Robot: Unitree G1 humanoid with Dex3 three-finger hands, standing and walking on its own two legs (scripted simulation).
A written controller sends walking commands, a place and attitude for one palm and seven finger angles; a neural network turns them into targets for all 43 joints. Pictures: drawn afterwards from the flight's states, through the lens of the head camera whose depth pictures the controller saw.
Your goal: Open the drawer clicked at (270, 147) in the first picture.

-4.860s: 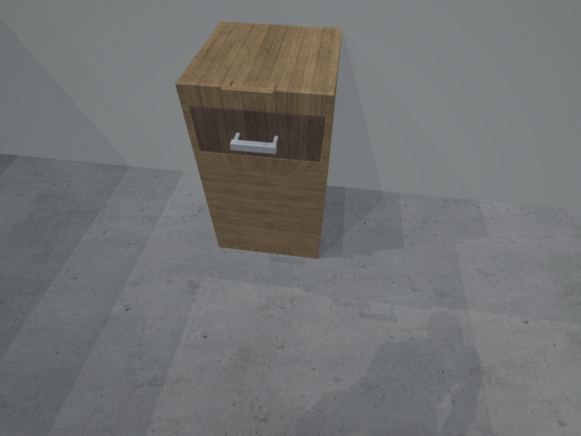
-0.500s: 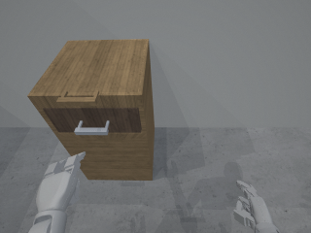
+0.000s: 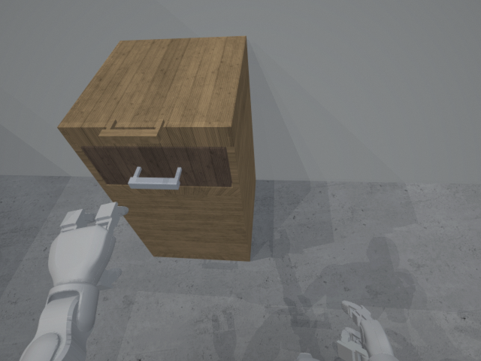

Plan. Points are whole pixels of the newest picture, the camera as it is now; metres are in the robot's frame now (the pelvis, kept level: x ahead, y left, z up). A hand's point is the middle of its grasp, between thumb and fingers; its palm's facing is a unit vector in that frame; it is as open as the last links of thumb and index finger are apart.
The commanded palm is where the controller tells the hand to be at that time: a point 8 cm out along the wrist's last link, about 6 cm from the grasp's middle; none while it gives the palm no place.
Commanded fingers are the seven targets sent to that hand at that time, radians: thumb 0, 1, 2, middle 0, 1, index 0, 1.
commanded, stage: raise the hand with hooked fingers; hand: left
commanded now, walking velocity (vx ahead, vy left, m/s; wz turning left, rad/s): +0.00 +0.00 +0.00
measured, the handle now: (156, 177) +0.57 +0.30 -0.12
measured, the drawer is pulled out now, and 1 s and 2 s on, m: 0.00 0.00 0.00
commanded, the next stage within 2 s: move the hooked fingers above the handle in 1.08 s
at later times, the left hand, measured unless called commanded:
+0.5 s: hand (90, 218) +0.31 +0.27 +0.09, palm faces +0.08 -0.06 -0.99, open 13.6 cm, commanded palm +0.28 +0.27 +0.14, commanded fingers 0.00 -0.50 0.30 -0.30 -1.20 -0.30 -1.20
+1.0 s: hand (103, 204) +0.33 +0.25 +0.10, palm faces +0.01 -0.07 -1.00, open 13.9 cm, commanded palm +0.31 +0.26 +0.16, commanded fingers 0.00 -0.50 0.30 -0.30 -1.20 -0.30 -1.20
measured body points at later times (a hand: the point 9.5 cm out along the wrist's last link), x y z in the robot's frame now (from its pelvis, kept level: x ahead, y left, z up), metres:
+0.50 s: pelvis +0.02 +0.03 +0.02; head +0.03 +0.00 +0.47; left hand +0.30 +0.27 +0.14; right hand +0.24 -0.17 -0.07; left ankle -0.01 +0.13 -0.70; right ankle +0.06 -0.10 -0.70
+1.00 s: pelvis +0.03 +0.01 +0.03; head +0.06 -0.02 +0.48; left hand +0.32 +0.25 +0.16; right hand +0.22 -0.22 -0.08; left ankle -0.01 +0.13 -0.70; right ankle +0.06 -0.10 -0.70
